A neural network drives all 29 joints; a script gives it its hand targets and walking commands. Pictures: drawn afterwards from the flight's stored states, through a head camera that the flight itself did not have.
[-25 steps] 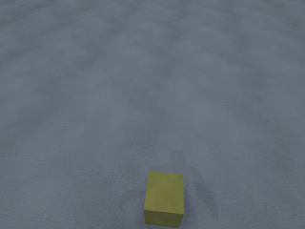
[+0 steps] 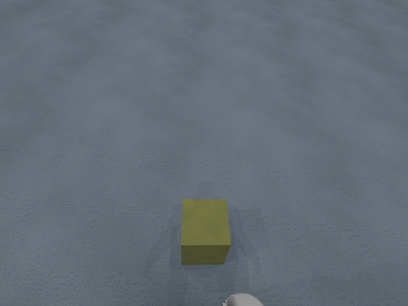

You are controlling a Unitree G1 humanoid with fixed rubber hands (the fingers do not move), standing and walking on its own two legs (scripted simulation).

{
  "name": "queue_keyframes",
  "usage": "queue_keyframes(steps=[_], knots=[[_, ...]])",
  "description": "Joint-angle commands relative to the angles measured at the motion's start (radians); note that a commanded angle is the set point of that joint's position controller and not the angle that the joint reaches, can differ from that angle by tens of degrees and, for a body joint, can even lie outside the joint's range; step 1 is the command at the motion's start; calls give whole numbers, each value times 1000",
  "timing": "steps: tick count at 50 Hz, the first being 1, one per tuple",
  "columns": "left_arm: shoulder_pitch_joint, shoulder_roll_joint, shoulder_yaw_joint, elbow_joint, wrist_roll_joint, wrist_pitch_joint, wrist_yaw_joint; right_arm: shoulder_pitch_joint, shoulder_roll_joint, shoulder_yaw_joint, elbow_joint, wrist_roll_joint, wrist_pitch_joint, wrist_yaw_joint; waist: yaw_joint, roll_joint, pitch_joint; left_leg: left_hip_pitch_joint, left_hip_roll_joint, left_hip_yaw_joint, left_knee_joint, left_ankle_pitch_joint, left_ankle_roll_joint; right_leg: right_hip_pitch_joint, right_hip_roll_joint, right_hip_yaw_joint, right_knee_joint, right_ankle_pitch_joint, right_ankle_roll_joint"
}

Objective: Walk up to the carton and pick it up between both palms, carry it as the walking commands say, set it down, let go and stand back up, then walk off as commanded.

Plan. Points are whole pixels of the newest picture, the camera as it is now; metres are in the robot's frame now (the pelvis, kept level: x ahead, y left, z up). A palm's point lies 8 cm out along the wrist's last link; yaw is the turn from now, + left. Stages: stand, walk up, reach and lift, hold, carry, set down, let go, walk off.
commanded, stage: walk off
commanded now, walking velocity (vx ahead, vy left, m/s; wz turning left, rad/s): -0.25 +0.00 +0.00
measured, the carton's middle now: (203, 232) +0.53 -0.01 -0.64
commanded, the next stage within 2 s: stand in 0.16 s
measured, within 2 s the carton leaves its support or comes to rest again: neither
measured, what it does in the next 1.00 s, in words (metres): walks backwards: right foot, then left foot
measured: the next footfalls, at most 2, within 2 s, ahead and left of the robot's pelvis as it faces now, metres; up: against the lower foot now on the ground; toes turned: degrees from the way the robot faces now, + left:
right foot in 0.18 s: -0.08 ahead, -0.13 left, +0.00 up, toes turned -2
left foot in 0.54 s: -0.14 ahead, +0.09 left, +0.00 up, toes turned -1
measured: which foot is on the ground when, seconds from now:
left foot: down 0.00-0.20, up 0.22-0.52, down 0.54-1.00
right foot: up 0.00-0.16, down 0.18-1.00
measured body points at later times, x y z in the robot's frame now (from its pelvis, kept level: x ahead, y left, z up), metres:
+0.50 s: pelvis -0.13 -0.04 +0.00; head -0.13 -0.05 +0.45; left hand -0.11 +0.18 -0.16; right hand -0.13 -0.29 -0.16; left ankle -0.17 +0.10 -0.72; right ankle -0.12 -0.13 -0.73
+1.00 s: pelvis -0.18 -0.03 +0.01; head -0.19 -0.04 +0.46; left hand -0.23 +0.17 -0.16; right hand -0.23 -0.22 -0.16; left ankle -0.18 +0.09 -0.73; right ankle -0.12 -0.13 -0.73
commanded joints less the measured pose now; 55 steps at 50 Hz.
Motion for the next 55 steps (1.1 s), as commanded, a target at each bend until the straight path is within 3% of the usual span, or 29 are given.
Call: queue_keyframes(steps=[1,2,4,5,7,8,9,10,11,12,13,15,19,22,23,25,26,27,28,29,31,36,41,44,45,47,52,53,55], knots=[[52,68,20,-36,-10,-7,18,5,-209,-47,-55,-1,-24,-15,-16,243,-80,157,241,-259,-222,122,137,65,-56,-73,-332,-52,26],[55,80,19,-33,-27,-7,23,30,-208,-50,-50,3,-21,-9,-34,194,-109,200,239,-284,-229,101,126,105,-52,-73,-417,-88,21],[105,52,12,-22,-33,3,20,86,-224,-65,-24,-3,-13,-10,-53,227,-135,216,258,-313,-247,20,115,190,-44,-111,-562,-106,11],[153,17,6,-12,-35,1,23,70,-224,-63,-23,6,-6,-10,-14,232,-135,182,268,-315,-252,23,104,243,-64,-109,-656,-30,-5],[191,69,6,3,-31,-9,27,80,-217,-67,-25,11,1,-1,-14,164,-120,69,184,-216,-181,-37,16,354,-102,-67,-873,178,-6],[178,117,18,-15,-19,-17,22,46,-167,-52,-49,22,-6,8,-16,-23,-98,-40,103,-139,-64,-90,-32,368,-231,100,-920,183,-39],[157,211,38,-33,-10,-16,20,-33,-118,-43,-97,18,-14,4,23,-301,-58,-242,-25,-10,147,-314,-74,350,-432,340,-980,279,-129],[108,202,30,-45,5,-21,21,-117,-118,-55,-103,12,-14,-4,45,-228,11,-227,-35,-74,409,-395,-67,136,-509,308,-990,322,-228],[84,139,19,-52,26,-35,22,-154,-121,-52,-125,5,-7,10,53,-186,18,-177,-7,-137,563,-336,-57,56,-458,253,-989,274,-243],[11,86,6,-59,25,-46,29,-110,-128,-59,-80,2,-6,22,5,-103,53,-164,-15,-155,620,-264,-39,22,-380,160,-990,230,-189],[-27,71,2,-76,28,-49,40,-42,-104,-61,-57,-2,-8,28,-27,-138,47,-206,-26,-136,618,-207,-47,125,-315,111,-968,270,-153],[-40,81,-5,-85,12,-49,46,59,-89,-65,-11,15,-7,21,-66,-70,12,-167,-28,-155,551,-202,-65,152,-251,41,-924,345,-96],[96,77,6,-21,4,-63,36,20,-48,-46,-24,0,-23,16,12,-156,1,-132,13,-69,269,-213,-101,308,-258,111,-920,221,-164],[122,49,-3,-2,13,-53,35,50,-54,-42,-5,19,-25,9,19,-216,22,-7,11,-50,23,-288,-96,259,-309,181,-905,207,-188],[154,60,3,9,15,-44,30,112,-54,-40,21,22,-29,0,-1,-118,-3,81,-2,-42,-154,-183,-78,267,-286,181,-867,243,-179],[192,12,-6,12,-9,-55,23,180,-60,-36,59,12,-45,-6,0,57,-71,227,110,-167,-191,30,-50,207,-235,112,-808,259,-116],[211,11,2,7,-20,-57,22,192,-102,-43,62,10,-46,-9,16,164,-59,156,188,-279,-222,0,9,215,-169,61,-804,197,-79],[199,11,3,3,-24,-56,19,170,-96,-31,64,13,-46,-9,39,210,-34,78,203,-311,-269,-114,22,251,-124,14,-812,192,-59],[144,-11,-7,-1,-20,-64,10,110,-58,-21,73,26,-44,-7,51,197,48,-6,139,-222,-265,-182,-8,296,-131,-9,-836,266,-54],[119,-24,-20,0,-6,-68,6,115,-24,-14,79,28,-51,-1,27,139,26,-35,114,-210,-271,-191,-16,356,-135,7,-823,290,-70],[151,-35,-17,29,3,-80,8,130,-42,-17,71,13,-60,-4,23,130,48,5,84,-156,-284,-138,-36,355,-145,13,-824,327,-82],[180,-39,-16,57,1,-71,10,176,8,-8,82,11,-68,-4,9,116,132,-30,103,-202,-310,-269,-2,277,-128,20,-848,229,-78],[211,-41,-18,70,-3,-69,15,223,2,-12,96,11,-71,1,17,-45,133,-15,67,-154,-258,-237,3,222,-155,69,-903,114,-83],[217,-58,-19,69,-12,-61,14,263,25,-14,110,9,-65,0,7,-40,122,10,48,-136,-232,-269,-2,141,-156,86,-930,-18,-77],[220,-63,-22,64,-13,-65,14,269,17,-18,107,11,-63,-1,-1,-5,100,33,51,-143,-238,-244,7,150,-145,79,-929,18,-73],[224,-63,-24,72,-6,-71,17,273,13,-18,110,7,-71,5,-1,-69,73,25,40,-114,-217,-199,-1,193,-159,77,-932,38,-64],[263,-58,-21,90,-13,-58,20,350,63,-2,139,11,-73,3,-9,-42,82,22,19,-95,-186,-187,-5,173,-163,107,-954,-12,-67],[251,-89,-28,75,-14,-66,18,318,75,-1,128,2,-76,-2,11,0,65,11,32,-110,-201,-186,-6,183,-170,98,-938,24,-73],[237,-89,-32,67,-10,-73,17,343,65,-1,127,7,-77,-1,-11,17,70,-9,44,-125,-215,-181,-3,194,-162,84,-897,84,-83]])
